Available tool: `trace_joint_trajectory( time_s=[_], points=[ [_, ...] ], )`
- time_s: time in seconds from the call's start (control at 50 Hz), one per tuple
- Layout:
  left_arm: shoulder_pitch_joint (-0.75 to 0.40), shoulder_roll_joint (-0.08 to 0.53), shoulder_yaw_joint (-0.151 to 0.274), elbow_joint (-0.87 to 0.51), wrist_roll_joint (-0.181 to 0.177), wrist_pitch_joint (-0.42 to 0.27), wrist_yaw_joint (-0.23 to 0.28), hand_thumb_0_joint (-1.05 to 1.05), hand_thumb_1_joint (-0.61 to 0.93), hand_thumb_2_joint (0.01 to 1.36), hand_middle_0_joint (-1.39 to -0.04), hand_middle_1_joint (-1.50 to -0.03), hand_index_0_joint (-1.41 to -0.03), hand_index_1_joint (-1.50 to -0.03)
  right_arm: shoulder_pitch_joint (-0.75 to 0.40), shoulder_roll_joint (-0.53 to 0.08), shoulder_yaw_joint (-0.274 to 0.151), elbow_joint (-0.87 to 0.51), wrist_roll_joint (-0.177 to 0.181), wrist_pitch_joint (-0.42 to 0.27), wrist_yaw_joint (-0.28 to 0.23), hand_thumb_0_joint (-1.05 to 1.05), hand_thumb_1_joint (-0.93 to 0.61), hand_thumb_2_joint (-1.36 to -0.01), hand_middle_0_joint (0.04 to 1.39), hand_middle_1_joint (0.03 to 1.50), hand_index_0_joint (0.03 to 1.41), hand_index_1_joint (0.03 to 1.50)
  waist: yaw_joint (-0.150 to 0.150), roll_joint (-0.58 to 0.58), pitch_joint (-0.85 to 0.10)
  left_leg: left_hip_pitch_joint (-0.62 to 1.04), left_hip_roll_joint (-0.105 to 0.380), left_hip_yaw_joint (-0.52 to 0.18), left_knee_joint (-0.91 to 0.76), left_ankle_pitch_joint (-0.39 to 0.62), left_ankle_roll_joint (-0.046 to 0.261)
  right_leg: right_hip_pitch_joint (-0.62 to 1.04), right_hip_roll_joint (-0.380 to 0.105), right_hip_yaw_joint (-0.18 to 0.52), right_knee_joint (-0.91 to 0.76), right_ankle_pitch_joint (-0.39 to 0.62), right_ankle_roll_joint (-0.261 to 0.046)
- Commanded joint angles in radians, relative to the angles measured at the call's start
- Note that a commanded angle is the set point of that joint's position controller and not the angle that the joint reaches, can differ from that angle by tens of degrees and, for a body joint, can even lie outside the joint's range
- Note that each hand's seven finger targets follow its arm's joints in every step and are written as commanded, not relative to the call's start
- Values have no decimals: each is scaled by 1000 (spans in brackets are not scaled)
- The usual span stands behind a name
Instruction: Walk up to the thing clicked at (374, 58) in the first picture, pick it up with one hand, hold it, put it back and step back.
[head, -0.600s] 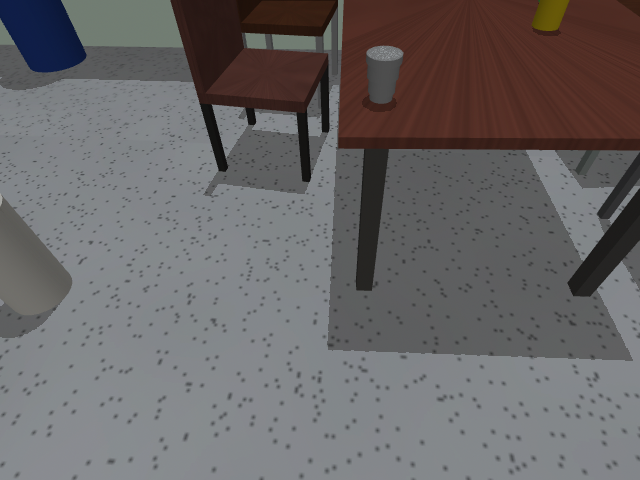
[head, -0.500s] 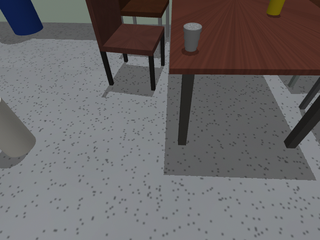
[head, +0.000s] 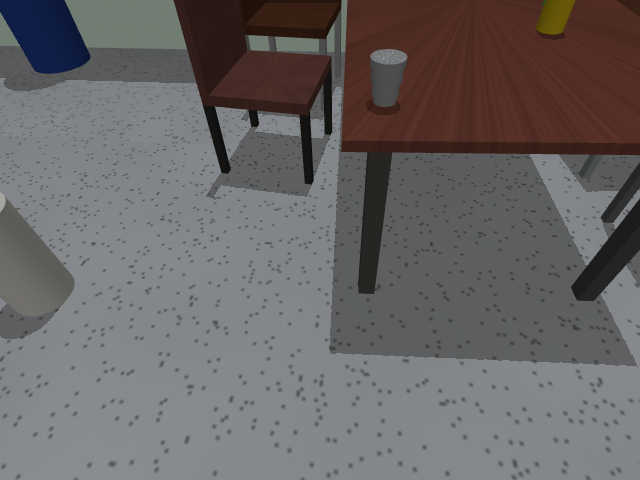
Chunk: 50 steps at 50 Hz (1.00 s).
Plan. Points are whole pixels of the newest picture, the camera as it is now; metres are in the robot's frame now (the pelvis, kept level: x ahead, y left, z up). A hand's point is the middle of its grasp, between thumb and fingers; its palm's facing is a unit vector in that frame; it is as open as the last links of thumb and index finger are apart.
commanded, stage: stand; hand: right
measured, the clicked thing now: (386, 79) +0.99 -0.14 +0.02
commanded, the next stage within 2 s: walk up in 0.52 s
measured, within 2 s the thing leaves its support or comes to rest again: neither
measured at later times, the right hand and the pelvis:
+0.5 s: hand out of the picture +0.07 -0.25 -0.16, palm faces -0.02 +0.94 -0.34, open 7.4 cm; pelvis +0.00 +0.00 +0.00, yaw +0 degrees
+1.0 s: hand out of the picture +0.15 -0.18 -0.14, palm faces +0.03 +0.92 -0.38, open 7.4 cm; pelvis +0.10 +0.09 -0.01, yaw -1 degrees
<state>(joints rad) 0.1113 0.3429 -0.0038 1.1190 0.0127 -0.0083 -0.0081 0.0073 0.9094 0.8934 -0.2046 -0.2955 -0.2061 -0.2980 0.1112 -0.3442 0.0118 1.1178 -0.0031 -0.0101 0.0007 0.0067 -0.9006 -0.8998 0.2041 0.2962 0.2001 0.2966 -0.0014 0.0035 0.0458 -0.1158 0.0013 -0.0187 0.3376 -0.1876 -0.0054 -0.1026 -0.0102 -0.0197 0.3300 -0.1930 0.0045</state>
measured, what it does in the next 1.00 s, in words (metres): walks ahead: left foot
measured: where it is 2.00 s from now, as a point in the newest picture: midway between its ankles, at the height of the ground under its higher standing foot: (291, 407)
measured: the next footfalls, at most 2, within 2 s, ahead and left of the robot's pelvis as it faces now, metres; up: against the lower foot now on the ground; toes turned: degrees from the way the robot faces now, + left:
left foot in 0.82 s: +0.17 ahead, +0.20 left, +0.00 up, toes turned +3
right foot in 1.26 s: +0.33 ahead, -0.03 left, +0.00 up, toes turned -6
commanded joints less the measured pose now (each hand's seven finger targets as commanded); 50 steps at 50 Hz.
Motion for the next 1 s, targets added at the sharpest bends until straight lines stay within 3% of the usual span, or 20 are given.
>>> trace_joint_trajectory(
  time_s=[0.0,0.48,0.5,0.52,0.54,0.56,0.58,0.62,0.66,0.72,0.76,0.78,0.8,0.82,0.84,0.86,0.88,0.9,0.92,0.98],
  points=[
    [-41,212,41,-58,-3,-25,19,0,900,900,-200,-300,-200,-300,-42,-211,-44,-56,-3,-24,-11,0,-900,-900,200,300,200,300,3,6,-69,8,122,-86,-49,181,27,10,-121,89,-50,157,-30],
    [-27,217,40,-60,-3,-26,20,0,900,900,-200,-300,-200,-300,-29,-215,-43,-52,-5,-21,-9,0,-900,-900,200,300,200,300,1,-2,-61,-3,123,-84,-59,133,32,18,-126,94,-68,128,-26],
    [86,326,98,-94,1,-44,4,0,900,900,-200,-300,-200,-300,3,-301,-109,-124,-31,-23,20,0,-900,-900,200,300,200,300,24,16,-120,-41,58,-54,68,-301,86,70,-89,116,-9,-302,-77],
    [143,338,109,-80,13,-47,0,0,900,900,-200,-300,-200,-300,-28,-291,-113,-141,-40,-17,32,0,-900,-900,200,300,200,300,58,-8,-48,-227,45,-42,137,-439,86,83,-150,212,-48,-493,-114],
    [158,367,129,-80,17,-52,1,0,900,900,-200,-300,-200,-300,-73,-251,-110,-172,-42,-10,40,0,-900,-900,200,300,200,300,83,-117,36,-429,8,25,322,-362,62,127,-261,371,-149,-619,-172],
    [179,385,141,-109,22,-61,6,0,900,900,-200,-300,-200,-300,-112,-244,-109,-213,-52,-7,47,0,-900,-900,200,300,200,300,107,-126,99,-561,45,-19,476,-300,46,124,-379,503,-219,-616,-244],
    [162,363,136,-127,19,-71,6,0,900,900,-200,-300,-200,-300,-110,-240,-114,-222,-53,-10,51,0,-900,-900,200,300,200,300,91,-94,128,-593,90,-65,509,-240,38,108,-400,515,-223,-529,-266],
    [114,344,139,-165,16,-80,8,0,900,900,-200,-300,-200,-300,-18,-259,-128,-219,-46,-15,66,0,-900,-900,200,300,200,300,39,-82,57,-539,119,-86,520,-216,24,126,-325,390,-204,-425,-240],
    [101,347,137,-197,16,-81,0,0,900,900,-200,-300,-200,-300,2,-253,-137,-231,-47,-18,80,0,-900,-900,200,300,200,300,33,-129,40,-414,108,-38,445,-218,6,38,-280,282,-182,-351,-215],
    [72,354,138,-237,20,-80,-10,0,900,900,-200,-300,-200,-300,19,-245,-152,-253,-44,-17,92,0,-900,-900,200,300,200,300,11,-166,60,-259,100,5,334,-165,2,-109,-237,179,-127,-274,-186],
    [19,349,135,-259,17,-72,-14,0,900,900,-200,-300,-200,-300,152,-243,-169,-226,-39,-22,89,0,-900,-900,200,300,200,300,-71,-121,30,-37,63,70,201,-41,6,-238,-192,100,17,-223,-152],
    [41,312,123,-262,19,-68,-16,0,900,900,-200,-300,-200,-300,246,-266,-185,-196,-44,-26,80,0,-900,-900,200,300,200,300,-108,-39,-18,122,30,93,198,-43,11,-320,-154,66,178,-173,-132],
    [111,249,104,-263,20,-63,-17,0,900,900,-200,-300,-200,-300,351,-323,-207,-174,-50,-32,67,0,-900,-900,200,300,200,300,-148,155,-79,278,59,2,135,-206,49,-428,-69,13,482,-158,-109],
    [134,170,83,-281,-4,-62,-13,0,900,900,-200,-300,-200,-300,389,-411,-217,-199,-59,-45,58,0,-900,-900,200,300,200,300,-151,404,-58,223,322,-523,-129,-575,133,-606,106,11,770,-382,-62],
    [112,274,101,-270,2,-57,3,0,900,900,-200,-300,-200,-300,289,-456,-219,-237,-27,-43,61,0,-900,-900,200,300,200,300,-114,261,-9,13,404,-676,-210,-739,224,-535,45,162,852,-395,-81],
    [140,313,96,-261,-4,-54,3,0,900,900,-200,-300,-200,-300,202,-421,-205,-269,-18,-42,55,0,-900,-900,200,300,200,300,-55,143,55,-58,391,-568,-194,-697,226,-550,-1,168,893,-300,-80],
    [215,312,98,-233,-17,-54,-3,0,900,900,-200,-300,-200,-300,150,-377,-184,-293,-13,-46,51,0,-900,-900,200,300,200,300,-9,130,65,-61,351,-464,-169,-617,212,-535,-18,157,868,-238,-72],
    [253,321,102,-211,-20,-57,-9,0,900,900,-200,-300,-200,-300,126,-344,-174,-311,-16,-51,47,0,-900,-900,200,300,200,300,4,134,59,-55,318,-388,-147,-524,201,-506,-48,139,813,-193,-62],
    [258,328,107,-198,-15,-58,-15,0,900,900,-200,-300,-200,-300,142,-324,-165,-307,-16,-56,45,0,-900,-900,200,300,200,300,-1,133,67,-92,277,-294,-149,-418,180,-461,-54,135,752,-149,-49],
    [244,290,106,-219,-10,-52,-32,0,900,900,-200,-300,-200,-300,173,-314,-159,-318,-20,-67,46,0,-900,-900,200,300,200,300,-1,152,85,-114,253,-177,-167,-295,198,-404,-47,83,606,-126,-11]
  ],
)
